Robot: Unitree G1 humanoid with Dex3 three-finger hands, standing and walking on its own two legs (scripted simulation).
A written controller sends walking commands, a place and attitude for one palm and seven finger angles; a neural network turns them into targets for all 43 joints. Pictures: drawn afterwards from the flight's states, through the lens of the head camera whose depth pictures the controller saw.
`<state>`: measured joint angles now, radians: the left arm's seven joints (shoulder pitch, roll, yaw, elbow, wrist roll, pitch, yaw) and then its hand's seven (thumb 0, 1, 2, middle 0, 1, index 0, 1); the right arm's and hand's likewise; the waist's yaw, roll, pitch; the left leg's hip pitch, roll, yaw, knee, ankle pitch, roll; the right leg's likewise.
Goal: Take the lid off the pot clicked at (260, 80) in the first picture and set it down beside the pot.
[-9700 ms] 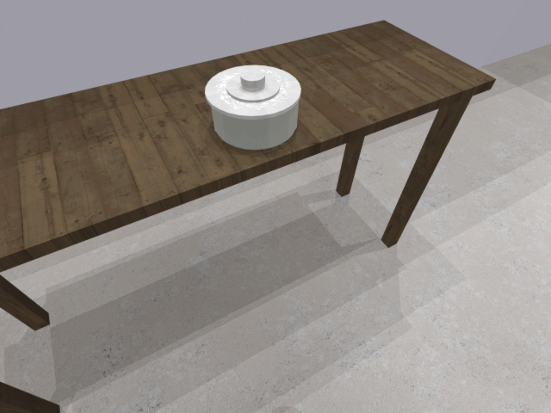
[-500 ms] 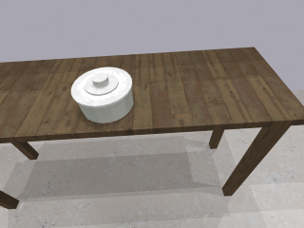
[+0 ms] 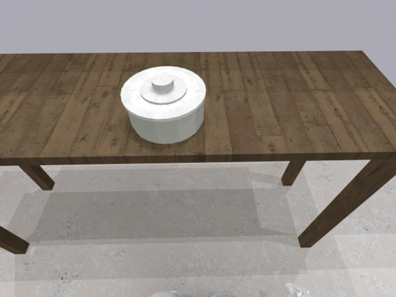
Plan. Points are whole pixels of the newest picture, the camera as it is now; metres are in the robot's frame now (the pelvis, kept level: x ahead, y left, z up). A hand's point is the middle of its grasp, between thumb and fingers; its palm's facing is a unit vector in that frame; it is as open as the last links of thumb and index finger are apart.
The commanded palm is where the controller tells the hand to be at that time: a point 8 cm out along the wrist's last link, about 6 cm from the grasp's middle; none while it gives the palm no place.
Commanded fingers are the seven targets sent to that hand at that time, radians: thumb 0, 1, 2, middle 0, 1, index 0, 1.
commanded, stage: look again from close up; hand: left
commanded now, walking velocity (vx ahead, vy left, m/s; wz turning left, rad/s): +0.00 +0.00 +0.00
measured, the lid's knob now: (162, 81) +0.52 +0.13 +0.15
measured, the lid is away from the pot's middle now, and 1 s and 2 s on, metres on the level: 0.00 0.00 0.00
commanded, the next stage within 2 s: lift the closed hand beside the body in 1.42 s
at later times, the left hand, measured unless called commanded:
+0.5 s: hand out of the picture -0.02 +0.19 -0.16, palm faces -0.02 -0.97 -0.25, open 7.4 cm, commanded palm none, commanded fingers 0.00 0.90 0.90 -0.20 -0.30 -0.20 -0.30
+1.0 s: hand out of the picture +0.01 +0.16 -0.16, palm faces -0.01 -0.97 -0.24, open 7.4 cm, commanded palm none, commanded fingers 0.00 0.90 0.90 -0.20 -0.30 -0.20 -0.30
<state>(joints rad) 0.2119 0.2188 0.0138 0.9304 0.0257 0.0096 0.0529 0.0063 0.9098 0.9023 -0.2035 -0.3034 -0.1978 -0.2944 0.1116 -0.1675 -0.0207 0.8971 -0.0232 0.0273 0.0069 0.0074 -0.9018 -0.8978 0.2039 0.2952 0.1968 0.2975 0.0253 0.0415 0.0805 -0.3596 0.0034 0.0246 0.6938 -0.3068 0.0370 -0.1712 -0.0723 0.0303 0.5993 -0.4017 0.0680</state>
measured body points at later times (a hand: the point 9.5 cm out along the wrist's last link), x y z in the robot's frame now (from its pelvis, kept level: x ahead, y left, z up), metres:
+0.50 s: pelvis -0.02 -0.01 +0.01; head +0.01 -0.01 +0.46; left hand -0.01 +0.24 -0.14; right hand +0.02 -0.25 -0.14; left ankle +0.04 +0.09 -0.72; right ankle -0.05 -0.19 -0.72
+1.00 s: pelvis -0.02 -0.03 +0.01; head +0.02 -0.03 +0.46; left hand +0.01 +0.21 -0.14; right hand +0.03 -0.26 -0.14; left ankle +0.04 +0.09 -0.72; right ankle -0.05 -0.19 -0.72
